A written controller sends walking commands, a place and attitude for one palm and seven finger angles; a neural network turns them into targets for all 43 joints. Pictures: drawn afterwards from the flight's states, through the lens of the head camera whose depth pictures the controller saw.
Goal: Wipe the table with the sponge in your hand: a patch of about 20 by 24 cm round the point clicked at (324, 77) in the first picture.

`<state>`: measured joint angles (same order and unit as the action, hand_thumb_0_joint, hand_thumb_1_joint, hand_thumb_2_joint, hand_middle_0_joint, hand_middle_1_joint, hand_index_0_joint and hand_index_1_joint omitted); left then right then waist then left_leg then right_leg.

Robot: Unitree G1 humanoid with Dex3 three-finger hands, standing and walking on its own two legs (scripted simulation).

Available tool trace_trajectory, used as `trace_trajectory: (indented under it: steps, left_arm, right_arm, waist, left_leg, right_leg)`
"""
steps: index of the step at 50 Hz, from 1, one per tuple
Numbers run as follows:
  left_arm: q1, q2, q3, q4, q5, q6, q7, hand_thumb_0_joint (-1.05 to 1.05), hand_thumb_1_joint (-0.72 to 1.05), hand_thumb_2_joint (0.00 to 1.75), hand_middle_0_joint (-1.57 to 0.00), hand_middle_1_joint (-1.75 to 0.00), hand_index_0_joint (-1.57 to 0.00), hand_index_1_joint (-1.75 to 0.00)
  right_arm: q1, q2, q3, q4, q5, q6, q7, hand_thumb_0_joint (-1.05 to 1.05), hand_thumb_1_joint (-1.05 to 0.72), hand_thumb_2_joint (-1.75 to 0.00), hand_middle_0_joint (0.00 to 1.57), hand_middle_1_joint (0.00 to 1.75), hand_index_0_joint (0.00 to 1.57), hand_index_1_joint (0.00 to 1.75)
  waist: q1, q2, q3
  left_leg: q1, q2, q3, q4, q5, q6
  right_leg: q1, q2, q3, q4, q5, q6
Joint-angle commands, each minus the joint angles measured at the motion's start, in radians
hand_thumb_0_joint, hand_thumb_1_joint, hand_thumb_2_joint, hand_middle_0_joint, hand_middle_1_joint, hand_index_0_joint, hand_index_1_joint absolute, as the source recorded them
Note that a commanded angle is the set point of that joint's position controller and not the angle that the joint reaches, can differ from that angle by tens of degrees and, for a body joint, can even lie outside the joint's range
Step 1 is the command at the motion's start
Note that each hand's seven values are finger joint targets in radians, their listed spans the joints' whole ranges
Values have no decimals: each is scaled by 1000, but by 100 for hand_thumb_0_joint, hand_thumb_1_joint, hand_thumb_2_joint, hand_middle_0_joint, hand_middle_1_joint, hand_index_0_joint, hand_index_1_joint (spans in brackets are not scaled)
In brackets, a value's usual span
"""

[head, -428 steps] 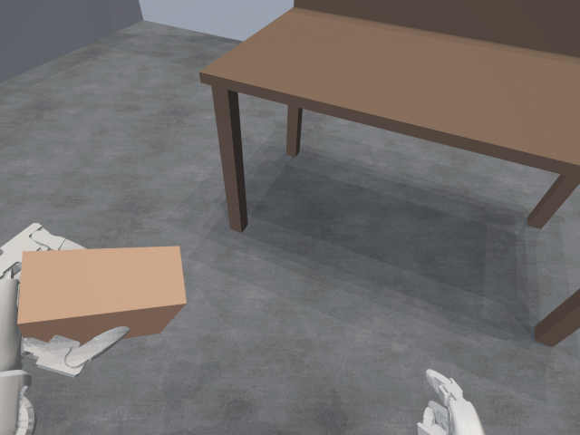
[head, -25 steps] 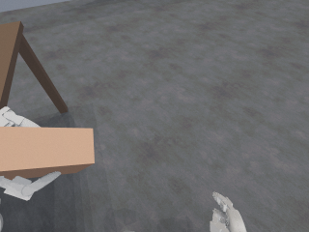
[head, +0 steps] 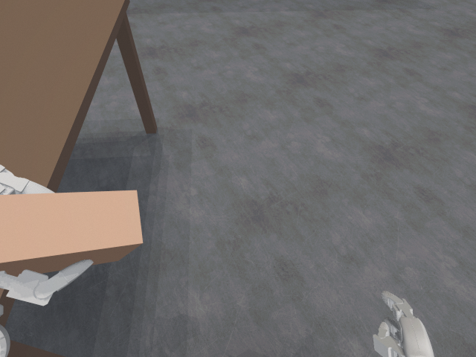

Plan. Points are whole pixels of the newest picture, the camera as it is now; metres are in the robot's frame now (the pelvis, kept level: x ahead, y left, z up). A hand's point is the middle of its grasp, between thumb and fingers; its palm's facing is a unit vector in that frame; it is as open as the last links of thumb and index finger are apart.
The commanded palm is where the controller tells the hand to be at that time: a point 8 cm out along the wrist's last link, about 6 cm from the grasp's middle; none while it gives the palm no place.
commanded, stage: turn to face it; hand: left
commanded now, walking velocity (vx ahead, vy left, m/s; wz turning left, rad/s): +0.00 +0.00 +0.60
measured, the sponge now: (89, 233) +0.23 +0.20 +0.16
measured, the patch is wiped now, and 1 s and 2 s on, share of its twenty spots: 0.00 0.00 0.00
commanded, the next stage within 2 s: take the last steps up to it in 1.88 s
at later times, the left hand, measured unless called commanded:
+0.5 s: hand out of the picture +0.06 +0.23 +0.16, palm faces +0.56 -0.67 -0.50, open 10.3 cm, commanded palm -0.01 +0.26 +0.18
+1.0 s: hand out of the picture -0.10 +0.22 +0.18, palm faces +0.74 -0.44 -0.51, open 10.3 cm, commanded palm -0.17 +0.23 +0.18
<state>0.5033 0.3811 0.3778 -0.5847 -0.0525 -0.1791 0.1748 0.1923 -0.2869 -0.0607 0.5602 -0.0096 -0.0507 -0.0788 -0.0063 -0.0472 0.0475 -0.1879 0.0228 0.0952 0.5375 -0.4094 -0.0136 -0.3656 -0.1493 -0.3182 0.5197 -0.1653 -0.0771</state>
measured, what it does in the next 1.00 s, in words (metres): walks backwards, turning left: left foot, then right foot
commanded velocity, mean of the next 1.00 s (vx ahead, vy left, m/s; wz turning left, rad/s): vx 0.00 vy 0.00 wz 0.60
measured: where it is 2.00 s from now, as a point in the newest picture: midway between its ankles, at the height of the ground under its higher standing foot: outside the picture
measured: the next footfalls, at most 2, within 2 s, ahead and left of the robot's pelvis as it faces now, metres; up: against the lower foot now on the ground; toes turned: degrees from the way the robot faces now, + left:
left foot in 0.02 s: -0.01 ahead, +0.15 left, +0.00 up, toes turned +5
right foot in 0.34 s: +0.01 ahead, -0.13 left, +0.00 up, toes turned +7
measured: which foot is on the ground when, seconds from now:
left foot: up 0.00-0.00, down 0.02-0.34, up 0.36-0.70, down 0.72-1.00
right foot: down 0.00-0.02, up 0.04-0.32, down 0.34-0.72, up 0.74-1.00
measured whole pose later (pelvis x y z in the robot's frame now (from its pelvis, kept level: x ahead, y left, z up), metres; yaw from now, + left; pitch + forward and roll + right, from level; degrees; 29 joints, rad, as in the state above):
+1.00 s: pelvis -0.13 -0.09 +0.00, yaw +36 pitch +1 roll -1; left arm 0.55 0.42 0.40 -0.64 -0.05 -0.18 0.12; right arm 0.21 -0.13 0.02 0.59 0.01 -0.12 -0.01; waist 0.03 0.04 0.09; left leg -0.32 0.02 -0.12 0.54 -0.23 -0.04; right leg -0.36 -0.02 -0.09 0.74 -0.45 0.09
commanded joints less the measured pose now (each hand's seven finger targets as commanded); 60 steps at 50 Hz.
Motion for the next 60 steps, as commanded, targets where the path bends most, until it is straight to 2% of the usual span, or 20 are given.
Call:
trace_trajectory:
  steps: [1, 3, 7, 15, 16, 17, 18, 24, 29, 33, 35, 36, 39, 42, 50, 52, 53, 54, 56, 60]
  left_arm:
    - [-64, 151, 72, -281, -9, -97, 9, 0, 10, 130, -120, -160, -120, -160]
    - [-69, 185, 102, -254, 32, -107, -17, 0, 10, 130, -120, -160, -120, -160]
    - [-110, 173, 89, -293, 27, -88, -21, 0, 10, 130, -120, -160, -120, -160]
    - [-86, 123, 85, -99, 4, -43, -45, 0, 10, 130, -120, -160, -120, -160]
    - [-101, 142, 89, -92, 12, -40, -43, 0, 10, 130, -120, -160, -120, -160]
    - [-83, 198, 118, -74, 17, -27, -33, 0, 10, 130, -120, -160, -120, -160]
    - [-108, 225, 140, -78, -3, -24, -24, 0, 10, 130, -120, -160, -120, -160]
    - [-91, 211, 143, -191, 8, -65, -19, 0, 10, 130, -120, -160, -120, -160]
    - [-9, 202, 164, -189, 4, -60, 16, 0, 10, 130, -120, -160, -120, -160]
    - [19, 150, 135, -191, -4, -55, 18, 0, 10, 130, -120, -160, -120, -160]
    - [9, 147, 113, -240, -14, -71, 11, 0, 10, 130, -120, -160, -120, -160]
    - [-3, 156, 103, -292, -14, -95, 1, 0, 10, 130, -120, -160, -120, -160]
    - [-2, 208, 142, -260, 29, -106, -30, 0, 10, 130, -120, -160, -120, -160]
    - [-33, 185, 122, -348, 19, -103, -28, 0, 10, 130, -120, -160, -120, -160]
    - [-20, 139, 113, -152, -11, -42, -39, 0, 10, 130, -120, -160, -120, -160]
    - [-51, 164, 122, -93, 6, -29, -37, 0, 10, 130, -120, -160, -120, -160]
    - [-79, 213, 132, -70, 4, -16, -28, 0, 10, 130, -120, -160, -120, -160]
    - [-119, 205, 132, -46, -12, -13, -22, 0, 10, 130, -120, -160, -120, -160]
    - [-81, 166, 108, -17, -4, -21, -36, 0, 10, 130, -120, -160, -120, -160]
    - [-93, 192, 118, -111, 5, -56, -24, 0, 10, 130, -120, -160, -120, -160]
  right_arm:
    - [-50, -69, -5, -164, -2, -68, 11, 0, -90, -90, 20, 30, 20, 30]
    - [-43, -45, -7, -120, 5, -93, 29, 0, -90, -90, 20, 30, 20, 30]
    - [-49, -46, -9, -108, 26, -120, 45, 0, -90, -90, 20, 30, 20, 30]
    - [-56, -23, 12, -89, 19, -103, 56, 0, -90, -90, 20, 30, 20, 30]
    - [-46, -6, 16, -93, 26, -100, 57, 0, -90, -90, 20, 30, 20, 30]
    - [-46, 22, 19, -113, 29, -88, 57, 0, -90, -90, 20, 30, 20, 30]
    - [-90, -2, 13, -119, 29, -89, 42, 0, -90, -90, 20, 30, 20, 30]
    - [-159, 9, 21, -126, 16, -57, 19, 0, -90, -90, 20, 30, 20, 30]
    - [-117, 5, 9, -136, -4, -64, 1, 0, -90, -90, 20, 30, 20, 30]
    - [-51, -2, -1, -137, -2, -45, 11, 0, -90, -90, 20, 30, 20, 30]
    - [-45, -40, -15, -151, 2, -43, 10, 0, -90, -90, 20, 30, 20, 30]
    - [-52, -70, -22, -162, 4, -56, 19, 0, -90, -90, 20, 30, 20, 30]
    - [-52, -56, -24, -134, 12, -82, 45, 0, -90, -90, 20, 30, 20, 30]
    - [-45, -47, -22, -121, 28, -106, 60, 0, -90, -90, 20, 30, 20, 30]
    - [-39, -33, 2, -95, 22, -109, 53, 0, -90, -90, 20, 30, 20, 30]
    - [-36, -11, 11, -99, 30, -94, 51, 0, -90, -90, 20, 30, 20, 30]
    - [-63, 12, 17, -121, 35, -88, 48, 0, -90, -90, 20, 30, 20, 30]
    - [-68, -18, 8, -109, 33, -94, 37, 0, -90, -90, 20, 30, 20, 30]
    - [-90, -13, 2, -94, 22, -80, 40, 0, -90, -90, 20, 30, 20, 30]
    - [-154, -1, 21, -110, 14, -60, 12, 0, -90, -90, 20, 30, 20, 30]
  waist:
    - [-8, 353, -134]
    - [1, 329, -91]
    - [2, 351, -40]
    - [23, 203, -98]
    - [21, 50, -127]
    - [16, -224, -140]
    - [25, -267, -124]
    - [13, -101, -126]
    - [49, -128, -162]
    - [-1, -63, -208]
    - [-25, 178, -202]
    - [-10, 424, -155]
    - [-8, 324, -114]
    - [-3, 344, -109]
    - [13, 235, -140]
    - [17, 30, -158]
    - [10, -253, -121]
    - [13, -238, -127]
    - [-6, -171, -93]
    - [14, -94, -99]
  left_leg:
    - [107, 314, -436, -238, 577, 172]
    - [52, 383, -490, -219, 684, 225]
    - [-67, 200, -242, -190, 538, 148]
    - [-165, 157, -339, -54, 343, 113]
    - [-206, 84, -272, 73, 173, 63]
    - [-379, -48, -125, 340, -117, -8]
    - [-416, -60, -135, 606, -182, -30]
    - [-306, 16, -77, 591, -33, -59]
    - [-199, 10, 15, 234, -89, -25]
    - [-53, -20, 31, -56, 79, -15]
    - [99, 119, -160, -172, 425, 55]
    - [164, 346, -473, -182, 947, 175]
    - [106, 334, -458, -135, 911, 231]
    - [-2, 196, -267, -139, 693, 159]
    - [-96, 182, -367, -74, 480, 131]
    - [-221, 67, -248, 110, 172, 52]
    - [-408, -62, -124, 397, -139, -17]
    - [-388, -47, -161, 634, -147, -33]
    - [-376, -16, -150, 769, -13, -57]
    - [-348, 4, -77, 646, -18, -58]
  right_leg:
    - [-131, 23, 159, 355, -302, 145]
    - [-246, 40, 265, 603, -399, 127]
    - [-110, 76, 230, 470, -258, 163]
    - [258, 145, 220, -87, -126, 174]
    - [332, 39, 288, -227, -13, 139]
    - [418, -205, 550, -240, 112, 35]
    - [317, -314, 642, -229, 291, -26]
    - [225, -197, 292, -198, 212, -28]
    - [287, -220, 301, -158, 274, -46]
    - [262, -203, 231, 11, 268, 12]
    - [63, -75, 157, 309, 49, 101]
    - [-165, 54, 159, 485, -405, 161]
    - [-277, 38, 280, 619, -413, 155]
    - [-118, 84, 235, 462, -262, 163]
    - [183, 162, 222, 3, -192, 175]
    - [335, -1, 337, -221, 23, 115]
    - [368, -254, 634, -239, 179, 6]
    - [259, -325, 619, -243, 230, -27]
    - [182, -229, 457, -225, 135, 0]
    - [221, -187, 289, -207, 232, -21]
